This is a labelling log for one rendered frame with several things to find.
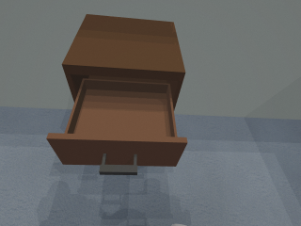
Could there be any handle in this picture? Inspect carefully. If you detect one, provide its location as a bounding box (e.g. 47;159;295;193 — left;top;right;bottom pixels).
99;153;138;175

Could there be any cabinet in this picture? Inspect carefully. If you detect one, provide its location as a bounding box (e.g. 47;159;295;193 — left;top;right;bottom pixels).
62;14;185;110

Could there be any drawer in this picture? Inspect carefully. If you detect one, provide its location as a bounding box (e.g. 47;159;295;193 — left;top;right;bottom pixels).
46;78;188;167

